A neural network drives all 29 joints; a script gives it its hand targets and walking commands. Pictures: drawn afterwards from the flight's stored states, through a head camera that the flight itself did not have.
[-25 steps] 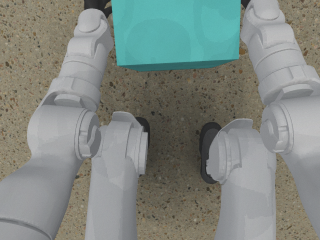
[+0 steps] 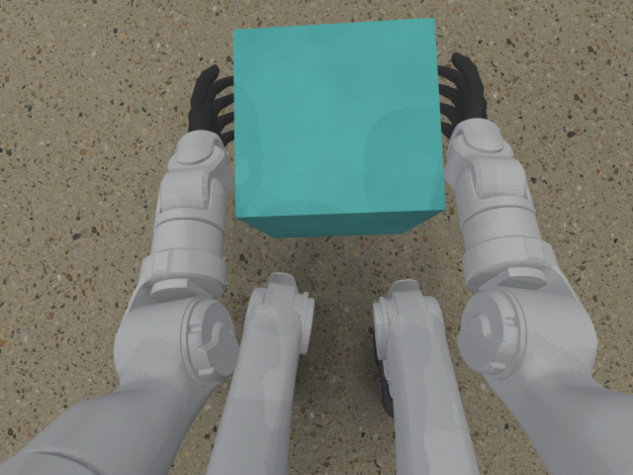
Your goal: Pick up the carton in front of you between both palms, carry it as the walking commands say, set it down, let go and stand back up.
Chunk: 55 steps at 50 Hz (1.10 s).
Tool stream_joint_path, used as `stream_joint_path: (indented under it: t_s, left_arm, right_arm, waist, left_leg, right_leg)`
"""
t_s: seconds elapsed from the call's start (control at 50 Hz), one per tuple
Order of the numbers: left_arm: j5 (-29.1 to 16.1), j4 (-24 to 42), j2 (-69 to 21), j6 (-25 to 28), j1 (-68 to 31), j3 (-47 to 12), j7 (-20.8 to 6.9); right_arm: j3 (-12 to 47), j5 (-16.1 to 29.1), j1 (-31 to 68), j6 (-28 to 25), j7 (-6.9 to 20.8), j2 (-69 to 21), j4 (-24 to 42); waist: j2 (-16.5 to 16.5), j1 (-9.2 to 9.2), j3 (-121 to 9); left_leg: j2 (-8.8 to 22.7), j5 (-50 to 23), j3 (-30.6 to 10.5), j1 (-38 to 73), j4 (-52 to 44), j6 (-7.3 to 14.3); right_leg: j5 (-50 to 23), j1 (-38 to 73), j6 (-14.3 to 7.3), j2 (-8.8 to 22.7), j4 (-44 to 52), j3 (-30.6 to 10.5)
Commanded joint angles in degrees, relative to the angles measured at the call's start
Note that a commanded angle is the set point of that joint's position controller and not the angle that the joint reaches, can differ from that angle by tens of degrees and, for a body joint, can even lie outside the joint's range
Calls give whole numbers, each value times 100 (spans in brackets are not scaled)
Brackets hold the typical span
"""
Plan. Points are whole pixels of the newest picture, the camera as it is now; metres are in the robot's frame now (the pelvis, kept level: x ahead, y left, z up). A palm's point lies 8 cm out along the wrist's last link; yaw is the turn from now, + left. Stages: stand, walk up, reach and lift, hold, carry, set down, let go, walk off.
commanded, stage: reach and lift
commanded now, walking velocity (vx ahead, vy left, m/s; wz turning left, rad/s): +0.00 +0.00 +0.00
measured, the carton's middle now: (335, 153) +0.49 +0.02 -0.13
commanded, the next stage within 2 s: none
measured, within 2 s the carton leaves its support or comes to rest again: neither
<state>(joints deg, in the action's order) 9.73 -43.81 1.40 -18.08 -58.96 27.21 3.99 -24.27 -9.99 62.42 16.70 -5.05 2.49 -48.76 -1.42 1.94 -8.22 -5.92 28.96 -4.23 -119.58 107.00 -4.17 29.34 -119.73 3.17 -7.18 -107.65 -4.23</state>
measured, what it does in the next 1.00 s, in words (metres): rises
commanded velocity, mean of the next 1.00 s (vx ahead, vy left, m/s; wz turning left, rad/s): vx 0.00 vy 0.00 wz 0.00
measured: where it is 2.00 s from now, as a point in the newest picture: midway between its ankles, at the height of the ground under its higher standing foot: (334, 380)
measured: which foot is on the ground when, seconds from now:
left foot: down 0.00-1.00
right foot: down 0.00-1.00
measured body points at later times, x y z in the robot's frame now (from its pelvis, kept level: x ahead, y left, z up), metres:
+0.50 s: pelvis +0.04 +0.00 +0.13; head +0.22 +0.00 +0.54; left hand +0.46 +0.17 +0.08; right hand +0.48 -0.14 +0.08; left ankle +0.12 +0.13 -0.42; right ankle +0.12 -0.12 -0.42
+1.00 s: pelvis +0.10 +0.00 +0.27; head +0.15 +0.01 +0.71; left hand +0.43 +0.16 +0.23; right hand +0.43 -0.14 +0.23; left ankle +0.12 +0.13 -0.42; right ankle +0.12 -0.12 -0.42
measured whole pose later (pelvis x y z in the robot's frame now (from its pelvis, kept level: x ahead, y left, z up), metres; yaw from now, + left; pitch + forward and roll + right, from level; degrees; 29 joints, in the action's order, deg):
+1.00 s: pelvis +0.10 +0.00 +0.27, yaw +0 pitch +17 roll +0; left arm 9.5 -32.8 -6.8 -18.1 -20.1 17.0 3.0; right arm -17.1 -9.2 20.6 16.8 -3.6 -6.7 -34.3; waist -0.5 0.8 -11.1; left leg -4.4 21.3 -7.6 -44.5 49.3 -1.1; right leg 21.8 -44.1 0.9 -4.7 -49.6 -7.7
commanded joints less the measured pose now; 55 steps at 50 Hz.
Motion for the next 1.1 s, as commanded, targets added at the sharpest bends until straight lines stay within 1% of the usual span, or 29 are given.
stream_joint_path:
  t_s: [0.0,0.08,0.18,0.3,0.4,0.56,0.66,0.82,0.96,1.08]
  left_arm:
    - [-575,64,-5826,42,-3815,-2642,-1443]
    - [-658,219,-6045,-10,-3503,-2900,-1478]
    - [-886,576,-6308,-50,-3084,-3399,-1494]
    - [-1046,790,-6475,-53,-2475,-3835,-1471]
    - [-1021,753,-6546,-7,-1913,-3940,-1443]
    - [-859,653,-6599,122,-1015,-3915,-1410]
    - [-774,664,-6611,210,-470,-3948,-1397]
    - [-688,815,-6617,245,421,-4120,-1389]
    - [-691,1108,-6625,31,1101,-4344,-1438]
    - [-773,1494,-6649,-421,1538,-4575,-1539]
  right_arm:
    - [2266,501,3333,-10,1376,-6049,-32]
    - [2517,589,3049,54,1424,-6265,193]
    - [3066,824,2693,104,1457,-6530,631]
    - [3529,1003,2117,104,1445,-6723,913]
    - [3588,972,1543,63,1440,-6778,896]
    - [3499,792,622,-53,1443,-6788,817]
    - [3531,709,83,-139,1440,-6785,872]
    - [3749,674,-792,-172,1453,-6783,1083]
    - [4008,729,-1469,46,1526,-6796,1379]
    - [4240,817,-1900,509,1640,-6813,1772]
  waist:
    - [8,85,-5292]
    - [19,84,-5664]
    - [-1,78,-5981]
    - [-8,41,-5757]
    - [35,7,-5254]
    - [91,-20,-4425]
    - [86,-40,-4002]
    - [100,-77,-3372]
    - [120,-103,-2784]
    - [124,-123,-2189]
  left_leg:
    - [-387,-355,900,3069,-1369,258]
    - [-386,-612,893,3553,-1677,248]
    - [-392,-1047,848,4214,-2018,220]
    - [-398,-1253,734,4901,-2514,193]
    - [-395,-1265,612,5420,-3028,199]
    - [-344,-1387,400,6313,-3970,245]
    - [-281,-1602,250,6997,-4579,282]
    - [-163,-2142,38,8197,-5567,325]
    - [-73,-2760,-83,9336,-6473,352]
    - [9,-3106,-118,10243,-7236,346]
  right_leg:
    - [-227,3010,-259,-366,1447,788]
    - [-481,3543,-228,-361,1757,776]
    - [-898,4188,-179,-353,2106,753]
    - [-1128,4845,-149,-347,2615,668]
    - [-1164,5328,-158,-331,3122,548]
    - [-1327,6251,-200,-259,4038,318]
    - [-1547,6933,-222,-187,4654,185]
    - [-2067,8082,-252,-59,5656,-2]
    - [-2686,9159,-266,48,6575,-131]
    - [-3076,10120,-264,125,7334,-183]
